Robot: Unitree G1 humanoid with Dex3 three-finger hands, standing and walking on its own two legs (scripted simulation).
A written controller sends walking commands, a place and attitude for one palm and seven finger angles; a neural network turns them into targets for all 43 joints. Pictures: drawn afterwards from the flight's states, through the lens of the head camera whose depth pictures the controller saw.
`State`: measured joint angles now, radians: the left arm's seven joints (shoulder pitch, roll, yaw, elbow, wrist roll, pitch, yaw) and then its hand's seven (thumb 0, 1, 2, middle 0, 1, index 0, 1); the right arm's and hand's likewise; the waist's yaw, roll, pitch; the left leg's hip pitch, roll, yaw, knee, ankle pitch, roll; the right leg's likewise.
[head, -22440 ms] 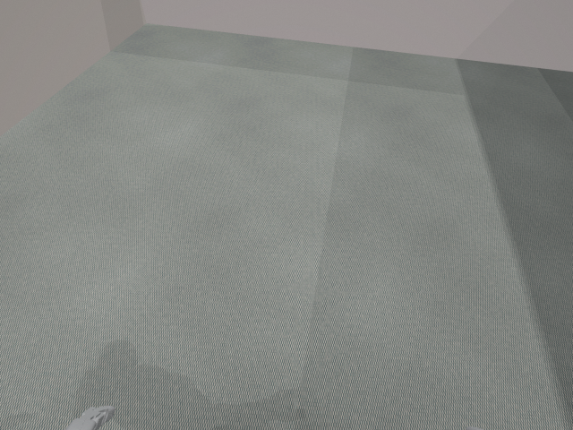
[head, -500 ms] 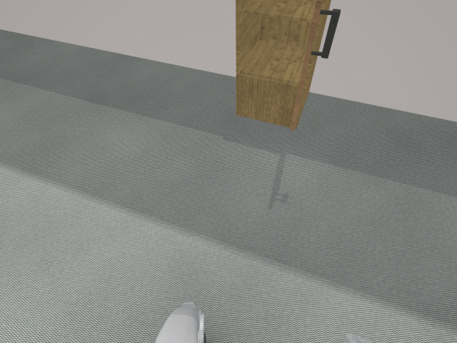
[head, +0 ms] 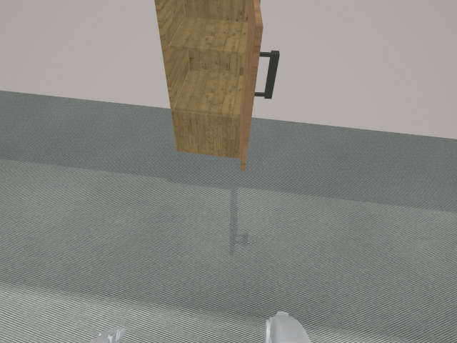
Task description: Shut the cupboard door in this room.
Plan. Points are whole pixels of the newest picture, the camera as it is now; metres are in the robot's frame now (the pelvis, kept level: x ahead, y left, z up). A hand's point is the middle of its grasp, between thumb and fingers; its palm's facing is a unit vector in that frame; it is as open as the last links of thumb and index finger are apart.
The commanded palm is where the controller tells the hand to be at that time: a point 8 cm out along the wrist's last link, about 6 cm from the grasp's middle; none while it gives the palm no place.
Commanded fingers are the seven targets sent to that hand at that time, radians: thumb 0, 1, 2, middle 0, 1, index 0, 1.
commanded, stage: turn or walk to find it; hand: left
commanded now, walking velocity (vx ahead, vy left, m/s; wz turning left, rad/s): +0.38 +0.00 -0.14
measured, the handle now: (264, 75) +0.88 -0.09 +0.00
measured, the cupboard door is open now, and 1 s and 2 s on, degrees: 96 96 96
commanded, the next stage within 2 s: stand and wait in 0.08 s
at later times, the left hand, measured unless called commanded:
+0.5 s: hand (177, 295) +0.24 +0.12 -0.16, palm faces +0.02 -0.97 -0.24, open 7.2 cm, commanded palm none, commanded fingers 0.00 0.90 0.90 -0.20 -0.30 -0.20 -0.30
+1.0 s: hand (169, 341) +0.16 +0.12 -0.17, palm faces +0.01 -0.99 -0.15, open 7.4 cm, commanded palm none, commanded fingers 0.00 0.90 0.90 -0.20 -0.30 -0.20 -0.30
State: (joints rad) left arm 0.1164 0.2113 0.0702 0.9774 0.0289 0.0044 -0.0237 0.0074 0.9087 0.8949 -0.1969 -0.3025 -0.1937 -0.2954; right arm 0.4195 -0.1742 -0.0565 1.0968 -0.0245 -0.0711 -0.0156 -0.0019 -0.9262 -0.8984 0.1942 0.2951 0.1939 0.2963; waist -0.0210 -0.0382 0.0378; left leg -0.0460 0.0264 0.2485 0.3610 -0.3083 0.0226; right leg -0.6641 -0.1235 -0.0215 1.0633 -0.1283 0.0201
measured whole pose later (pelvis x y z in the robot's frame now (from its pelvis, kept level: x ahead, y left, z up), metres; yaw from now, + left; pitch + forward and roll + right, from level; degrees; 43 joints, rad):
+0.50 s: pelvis +0.16 -0.07 +0.00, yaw -1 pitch -1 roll -1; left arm 0.16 0.16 0.02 1.07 0.01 -0.05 0.03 -0.02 0.93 0.89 -0.20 -0.30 -0.20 -0.30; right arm 0.22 -0.18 -0.05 1.06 -0.02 0.01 -0.03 0.02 -0.94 -0.90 0.19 0.30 0.19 0.30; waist -0.01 0.06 0.04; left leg -0.41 0.12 0.06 0.83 -0.32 -0.06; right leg -0.20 0.02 -0.19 0.44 -0.22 -0.08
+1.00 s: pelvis +0.20 -0.03 +0.01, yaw -2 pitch -2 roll +0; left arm 0.33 0.12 -0.02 1.19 0.00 -0.02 0.04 0.01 0.90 0.89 -0.20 -0.30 -0.20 -0.30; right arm 0.27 -0.14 0.00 1.16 -0.01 -0.01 -0.03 0.01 -0.94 -0.90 0.20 0.30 0.20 0.30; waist 0.01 -0.01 0.04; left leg -0.12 0.03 0.15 0.37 -0.21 0.02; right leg -0.10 -0.03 -0.13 0.37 -0.23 -0.01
